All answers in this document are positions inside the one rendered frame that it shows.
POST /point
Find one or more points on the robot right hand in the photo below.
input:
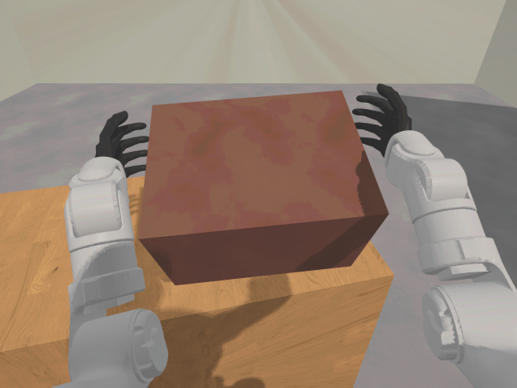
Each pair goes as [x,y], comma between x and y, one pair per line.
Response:
[394,118]

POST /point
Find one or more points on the robot left hand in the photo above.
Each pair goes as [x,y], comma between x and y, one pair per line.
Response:
[111,146]

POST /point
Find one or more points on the left robot upper arm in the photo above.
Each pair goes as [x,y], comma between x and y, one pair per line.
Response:
[125,350]

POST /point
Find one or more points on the right robot upper arm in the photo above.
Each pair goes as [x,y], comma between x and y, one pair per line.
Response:
[474,326]

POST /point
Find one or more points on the pedestal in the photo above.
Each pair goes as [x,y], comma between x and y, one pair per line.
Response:
[294,330]

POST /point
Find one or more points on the left robot forearm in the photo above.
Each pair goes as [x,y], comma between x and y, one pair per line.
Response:
[100,239]

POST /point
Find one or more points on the carton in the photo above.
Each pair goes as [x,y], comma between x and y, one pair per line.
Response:
[259,186]

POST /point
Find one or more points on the right robot forearm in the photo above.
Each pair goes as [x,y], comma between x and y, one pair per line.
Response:
[452,241]

